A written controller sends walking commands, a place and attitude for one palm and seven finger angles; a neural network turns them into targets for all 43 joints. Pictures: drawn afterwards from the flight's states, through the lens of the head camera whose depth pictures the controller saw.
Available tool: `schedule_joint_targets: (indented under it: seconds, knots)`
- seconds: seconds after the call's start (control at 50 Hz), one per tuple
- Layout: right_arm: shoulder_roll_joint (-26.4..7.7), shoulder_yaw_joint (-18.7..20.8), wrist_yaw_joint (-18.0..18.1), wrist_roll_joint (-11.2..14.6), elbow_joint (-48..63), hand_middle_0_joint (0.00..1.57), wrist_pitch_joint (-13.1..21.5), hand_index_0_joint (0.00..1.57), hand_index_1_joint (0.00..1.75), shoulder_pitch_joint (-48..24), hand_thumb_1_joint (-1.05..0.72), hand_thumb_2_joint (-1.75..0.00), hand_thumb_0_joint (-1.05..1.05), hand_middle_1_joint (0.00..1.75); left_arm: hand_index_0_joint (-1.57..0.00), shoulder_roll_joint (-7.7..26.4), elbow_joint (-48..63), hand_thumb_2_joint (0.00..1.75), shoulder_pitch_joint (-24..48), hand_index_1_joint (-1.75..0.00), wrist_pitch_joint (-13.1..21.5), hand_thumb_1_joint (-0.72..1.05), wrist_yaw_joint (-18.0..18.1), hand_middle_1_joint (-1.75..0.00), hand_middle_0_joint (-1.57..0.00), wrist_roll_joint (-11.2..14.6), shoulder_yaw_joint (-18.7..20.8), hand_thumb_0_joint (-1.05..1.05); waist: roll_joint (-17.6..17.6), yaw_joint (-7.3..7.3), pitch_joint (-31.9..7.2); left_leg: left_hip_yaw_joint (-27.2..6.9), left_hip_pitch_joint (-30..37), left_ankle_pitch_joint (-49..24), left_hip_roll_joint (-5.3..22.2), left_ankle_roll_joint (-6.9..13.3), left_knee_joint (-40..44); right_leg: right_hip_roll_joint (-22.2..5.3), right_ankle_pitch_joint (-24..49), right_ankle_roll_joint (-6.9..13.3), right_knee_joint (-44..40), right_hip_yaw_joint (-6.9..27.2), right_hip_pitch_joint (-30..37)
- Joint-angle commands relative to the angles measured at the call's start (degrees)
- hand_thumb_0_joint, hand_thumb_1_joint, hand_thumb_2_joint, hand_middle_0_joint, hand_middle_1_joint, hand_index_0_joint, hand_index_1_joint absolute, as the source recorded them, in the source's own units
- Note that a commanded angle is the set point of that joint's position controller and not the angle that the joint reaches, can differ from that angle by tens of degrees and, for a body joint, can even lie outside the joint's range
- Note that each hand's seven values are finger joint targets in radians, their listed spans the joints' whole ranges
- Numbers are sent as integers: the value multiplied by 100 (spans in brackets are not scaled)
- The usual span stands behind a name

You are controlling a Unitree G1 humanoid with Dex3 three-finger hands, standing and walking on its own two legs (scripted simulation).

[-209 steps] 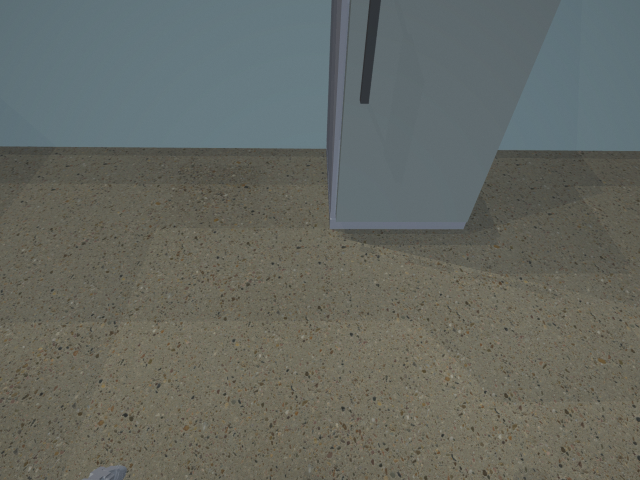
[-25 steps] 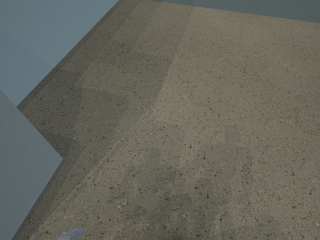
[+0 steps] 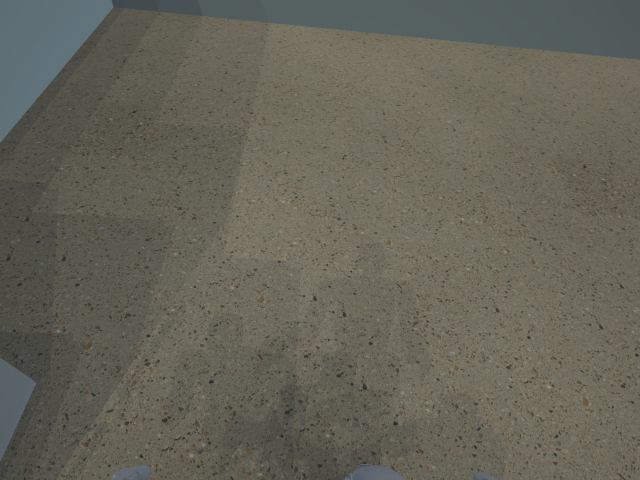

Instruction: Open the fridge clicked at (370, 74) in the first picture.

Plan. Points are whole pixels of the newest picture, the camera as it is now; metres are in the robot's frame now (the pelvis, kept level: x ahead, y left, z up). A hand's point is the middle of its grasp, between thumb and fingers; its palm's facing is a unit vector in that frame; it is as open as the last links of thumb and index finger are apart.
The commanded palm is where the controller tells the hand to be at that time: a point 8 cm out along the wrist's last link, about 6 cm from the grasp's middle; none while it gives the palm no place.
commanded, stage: walk to a spot facing it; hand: left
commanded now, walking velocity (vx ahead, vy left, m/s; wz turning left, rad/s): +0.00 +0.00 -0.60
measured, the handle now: out of the picture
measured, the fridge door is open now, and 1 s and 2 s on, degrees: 0 0 0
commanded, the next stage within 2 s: turn to face it in 0.44 s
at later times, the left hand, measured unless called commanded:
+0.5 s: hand (240, 468) +0.16 +0.11 -0.14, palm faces -0.26 -0.93 -0.26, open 7.4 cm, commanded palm none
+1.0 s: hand (229, 458) +0.17 +0.13 -0.17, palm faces -0.20 -0.96 -0.19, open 7.4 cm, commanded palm none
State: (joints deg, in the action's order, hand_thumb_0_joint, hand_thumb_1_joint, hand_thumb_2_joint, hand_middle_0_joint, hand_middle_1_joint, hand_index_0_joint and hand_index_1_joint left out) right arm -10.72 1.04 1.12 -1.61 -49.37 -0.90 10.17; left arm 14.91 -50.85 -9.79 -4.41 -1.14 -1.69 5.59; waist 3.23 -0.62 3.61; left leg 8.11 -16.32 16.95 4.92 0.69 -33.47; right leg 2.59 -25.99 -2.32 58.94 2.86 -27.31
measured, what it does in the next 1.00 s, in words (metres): steps on the spot: right foot, then left foot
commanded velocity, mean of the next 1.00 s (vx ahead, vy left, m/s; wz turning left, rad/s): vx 0.04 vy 0.00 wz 0.00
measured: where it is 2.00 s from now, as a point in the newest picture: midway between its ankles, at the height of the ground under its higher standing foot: outside the picture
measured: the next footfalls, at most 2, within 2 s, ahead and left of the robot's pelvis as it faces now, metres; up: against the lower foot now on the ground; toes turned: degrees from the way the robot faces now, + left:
right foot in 0.32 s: +0.00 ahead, -0.15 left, +0.00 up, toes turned -19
left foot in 0.76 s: +0.16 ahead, +0.04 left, +0.00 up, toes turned -14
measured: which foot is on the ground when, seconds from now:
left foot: down 0.00-0.32, up 0.34-0.74, down 0.76-1.00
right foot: up 0.00-0.30, down 0.32-0.80, up 0.82-1.00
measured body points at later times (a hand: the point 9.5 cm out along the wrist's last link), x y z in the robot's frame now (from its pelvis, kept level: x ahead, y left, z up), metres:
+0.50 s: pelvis +0.01 -0.05 +0.00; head +0.03 -0.09 +0.45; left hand +0.17 +0.16 -0.12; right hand -0.03 -0.32 -0.15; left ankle +0.03 +0.10 -0.66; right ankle -0.03 -0.13 -0.73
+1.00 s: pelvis +0.07 -0.04 +0.01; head +0.10 -0.03 +0.46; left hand +0.18 +0.18 -0.15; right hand +0.06 -0.28 -0.14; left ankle +0.13 +0.05 -0.73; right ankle -0.02 -0.17 -0.68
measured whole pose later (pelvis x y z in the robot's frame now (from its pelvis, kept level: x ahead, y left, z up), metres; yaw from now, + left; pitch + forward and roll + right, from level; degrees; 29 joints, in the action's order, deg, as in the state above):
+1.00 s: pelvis +0.07 -0.04 +0.01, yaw -13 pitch +1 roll -1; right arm -9.7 1.8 0.6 -1.7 -57.2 -1.6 11.9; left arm 11.0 -57.5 -10.6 -2.2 0.9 -0.9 3.3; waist 0.5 0.8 3.5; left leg 0.1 -17.5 11.0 -0.5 2.4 -27.6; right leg -1.9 -28.7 -2.8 52.6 -1.0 -20.6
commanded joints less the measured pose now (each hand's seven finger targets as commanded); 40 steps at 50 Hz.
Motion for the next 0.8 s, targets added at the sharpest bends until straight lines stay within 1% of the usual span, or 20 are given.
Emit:
schedule_joint_targets:
  seconds: [0.0,0.08,0.18,0.22,0.26,0.28,0.3,0.32,0.34,0.36,0.38,0.42,0.52,0.62,0.66,0.7,0.72,0.74,0.76,0.78]
  knots:
    - [-1019,314,99,15,425,20,186,20,30,-59,-90,-90,0,30,-20,364,456,90,-51,-30,123,90,-97,-30,-20,33,144,0,-1252,11,-277,-729,568,-1306,1342,437,1708,-428,370,-156,1126,-194,-560]
    - [-1094,406,70,20,168,20,173,20,30,525,-90,-90,0,30,-20,211,526,90,230,-30,98,90,-95,-30,-20,60,76,0,-1291,282,-459,-482,1274,-2121,1534,615,1477,-557,97,-217,278,-482,-473]
    - [-1249,519,15,2,-35,20,125,20,30,646,-90,-90,0,30,-20,93,531,90,405,-30,153,90,-93,-30,-20,71,4,0,-1581,407,-528,-53,1376,-2720,1720,613,1127,-517,-119,-130,-1102,-832,107]
    - [-1303,563,-17,-6,-79,20,106,20,30,643,-90,-90,0,30,-20,76,515,90,343,-30,203,90,-72,-30,-20,68,-8,0,-1715,393,-593,64,1359,-2934,1774,533,860,-418,-61,-38,-1651,-946,390]
    - [-1321,586,-42,25,-66,20,95,20,30,489,-90,-90,0,30,-20,184,380,90,-97,-30,276,90,-36,-30,-20,72,11,0,-1521,125,-787,411,1147,-2747,1675,193,214,-337,930,90,-2856,-1026,1183]
    - [-1204,565,-68,64,-30,20,87,20,30,554,-90,-90,0,30,-20,463,263,90,-417,-30,345,90,8,-30,-20,50,60,0,-874,-54,-948,594,502,-2228,1471,-135,-610,-573,1825,243,-3619,-704,2154]
    - [-735,442,-103,88,189,20,51,20,30,533,-90,-90,0,30,-20,1197,163,90,-760,-30,430,90,98,-30,-20,-11,179,0,1130,-246,-986,752,-1397,846,742,-516,-1866,-2052,3739,814,-3939,1305,3401]
    - [-656,362,-49,71,411,20,-22,20,30,136,-90,-90,0,30,-20,1448,76,90,-1070,-30,388,90,159,-30,-20,95,229,0,1198,-427,-1064,-25,-1928,2082,379,-588,-2840,-2702,5111,1315,-3715,1760,3137]
    - [-668,332,20,76,433,20,-67,20,30,-108,-90,-90,0,30,-20,1352,78,90,-999,-30,374,90,212,-30,-20,109,269,0,1384,-431,-935,-524,-2070,1860,377,-544,-3215,-2431,4421,1396,-3888,1826,2804]
    - [-745,366,21,56,388,20,-81,20,30,-260,-90,-90,0,30,-20,1128,117,90,-706,-30,366,90,217,-30,-20,111,220,0,1171,-333,-588,-703,-2213,1463,396,-545,-3425,-2205,3420,1373,-4024,1777,2556]
    - [-811,384,-14,22,281,20,-92,20,30,-198,-90,-90,0,30,-20,901,195,90,-388,-30,369,90,206,-30,-20,112,144,0,725,-169,-413,-724,-2185,941,457,-582,-3419,-1937,2694,1251,-4126,1412,2376]
    - [-802,384,-75,-24,99,20,-84,20,30,40,-90,-90,0,30,-20,738,287,90,-71,-30,412,90,192,-30,-20,95,72,0,511,18,-386,-550,-1822,419,413,-657,-3096,-1598,2303,1101,-4198,964,2102]
    - [-774,360,-108,-19,88,20,-18,20,30,-157,-90,-90,0,30,-20,771,52,90,-517,-30,540,90,142,-30,-20,85,52,0,269,-109,-297,-533,-1889,254,242,-688,-2529,-1542,2306,1225,-4274,1184,2308]
    - [-560,203,-77,55,-156,20,16,20,30,-65,-90,-90,0,30,-20,538,-168,90,-502,-30,592,90,233,-30,-20,29,-94,0,357,-2,-401,-543,-1240,289,55,-536,-1536,-1532,3415,1236,-4135,821,2268]
    - [-450,118,-77,97,-321,20,76,20,30,-26,-90,-90,0,30,-20,475,-313,90,-439,-30,624,90,260,-30,-20,41,-184,0,334,5,-405,-497,-513,137,-56,-436,-621,-1449,3674,1127,-4051,542,2091]
    - [-428,86,-63,98,-568,20,127,20,30,306,-90,-90,0,30,-20,434,-464,90,-361,-30,611,90,291,-30,-20,89,-226,0,344,127,-373,-427,303,-829,-174,-367,409,-1240,3480,826,-3745,164,1911]
    - [-542,90,-65,89,-661,20,160,20,30,472,-90,-90,0,30,-20,382,-507,90,-422,-30,580,90,309,-30,-20,117,-230,0,50,165,-345,-514,663,-1502,-138,-306,754,-1158,3266,643,-3441,62,1758]
    - [-823,140,-68,67,-699,20,195,20,30,568,-90,-90,0,30,-20,250,-548,90,-683,-30,528,90,318,-30,-20,122,-236,0,-654,102,-489,-1081,1053,-2724,309,-95,745,-946,2602,417,-2919,-101,1446]
    - [-1124,206,-62,43,-676,20,157,20,30,610,-90,-90,0,30,-20,99,-537,90,-843,-30,472,90,339,-30,-20,136,-250,0,-1301,57,-449,-1742,1059,-3415,975,297,760,-660,1248,205,-2581,-421,1128]
    - [-1206,218,-22,43,-694,20,126,20,30,616,-90,-90,0,30,-20,38,-517,90,-806,-30,434,90,341,-30,-20,159,-287,0,-2071,93,-462,-2607,977,-3561,1410,747,1295,-393,-153,15,-1818,-717,881]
